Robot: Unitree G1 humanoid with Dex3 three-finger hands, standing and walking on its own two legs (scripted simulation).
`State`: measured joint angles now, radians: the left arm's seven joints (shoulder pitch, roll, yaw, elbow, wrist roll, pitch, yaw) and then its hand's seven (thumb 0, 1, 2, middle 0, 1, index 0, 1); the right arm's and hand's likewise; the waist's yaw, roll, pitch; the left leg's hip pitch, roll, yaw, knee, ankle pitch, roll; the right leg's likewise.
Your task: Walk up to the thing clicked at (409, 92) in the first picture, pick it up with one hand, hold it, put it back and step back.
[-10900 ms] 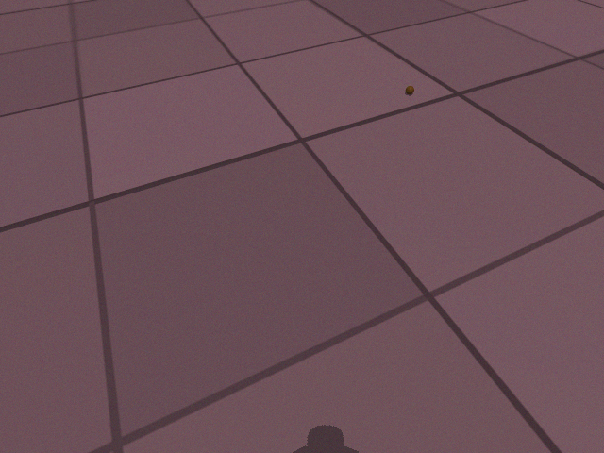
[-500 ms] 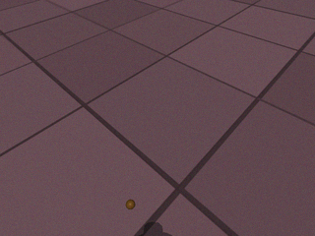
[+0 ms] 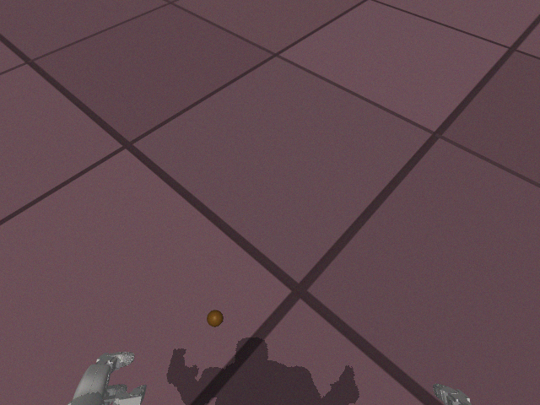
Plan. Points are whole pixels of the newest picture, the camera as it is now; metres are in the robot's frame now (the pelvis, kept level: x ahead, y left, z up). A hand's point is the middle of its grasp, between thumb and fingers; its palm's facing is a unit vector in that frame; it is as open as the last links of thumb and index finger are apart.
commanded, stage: rise first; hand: left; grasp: from above
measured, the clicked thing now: (215, 318) +0.46 +0.22 -0.74
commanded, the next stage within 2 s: none
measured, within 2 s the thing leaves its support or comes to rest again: neither
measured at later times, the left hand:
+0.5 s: hand out of the picture +0.14 +0.26 -0.21, palm faces -0.16 -0.87 -0.47, open 14.0 cm
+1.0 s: hand (162, 373) +0.23 +0.28 -0.39, palm faces -0.41 -0.50 -0.76, open 14.0 cm
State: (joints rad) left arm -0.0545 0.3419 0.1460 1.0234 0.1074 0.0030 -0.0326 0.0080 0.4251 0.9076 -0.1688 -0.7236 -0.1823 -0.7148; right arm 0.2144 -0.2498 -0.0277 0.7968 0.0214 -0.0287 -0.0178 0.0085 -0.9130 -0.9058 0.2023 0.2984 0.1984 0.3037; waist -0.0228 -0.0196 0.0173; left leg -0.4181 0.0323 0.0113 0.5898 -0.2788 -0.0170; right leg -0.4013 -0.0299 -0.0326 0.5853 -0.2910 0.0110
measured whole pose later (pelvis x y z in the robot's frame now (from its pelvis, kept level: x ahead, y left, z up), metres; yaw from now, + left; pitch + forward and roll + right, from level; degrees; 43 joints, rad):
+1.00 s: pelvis -0.05 +0.01 -0.24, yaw -1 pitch +32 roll -2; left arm -0.20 0.42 0.08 0.68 0.67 0.00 0.15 0.00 -0.53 1.00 -0.09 -1.08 -0.09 -1.08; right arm 0.07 -0.28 -0.06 0.63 0.00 -0.17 0.02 0.01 -0.88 -0.90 0.20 0.30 0.20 0.30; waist -0.03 0.01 -0.18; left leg -1.68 0.03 -0.04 1.79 -0.68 -0.01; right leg -1.64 -0.04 -0.02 1.76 -0.69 0.02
